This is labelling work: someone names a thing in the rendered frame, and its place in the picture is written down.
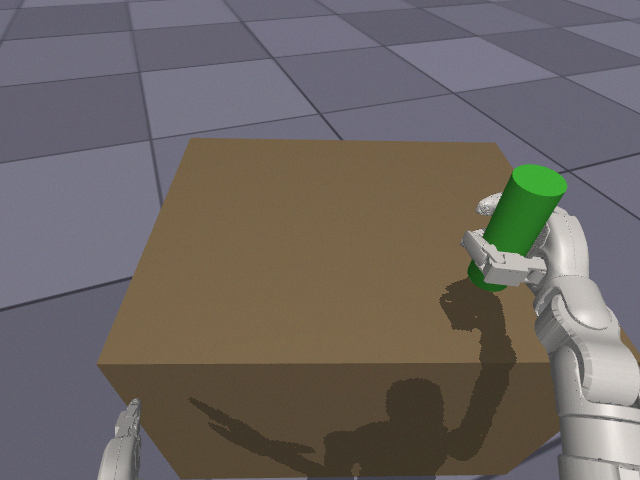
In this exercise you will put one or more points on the can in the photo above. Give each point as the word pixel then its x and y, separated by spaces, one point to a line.
pixel 529 198

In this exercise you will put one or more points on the right robot arm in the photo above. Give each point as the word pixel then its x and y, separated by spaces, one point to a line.
pixel 596 381

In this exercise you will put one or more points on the right robot hand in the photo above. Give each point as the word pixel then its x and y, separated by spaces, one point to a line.
pixel 559 250

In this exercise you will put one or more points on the left robot hand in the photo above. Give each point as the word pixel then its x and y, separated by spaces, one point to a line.
pixel 121 457

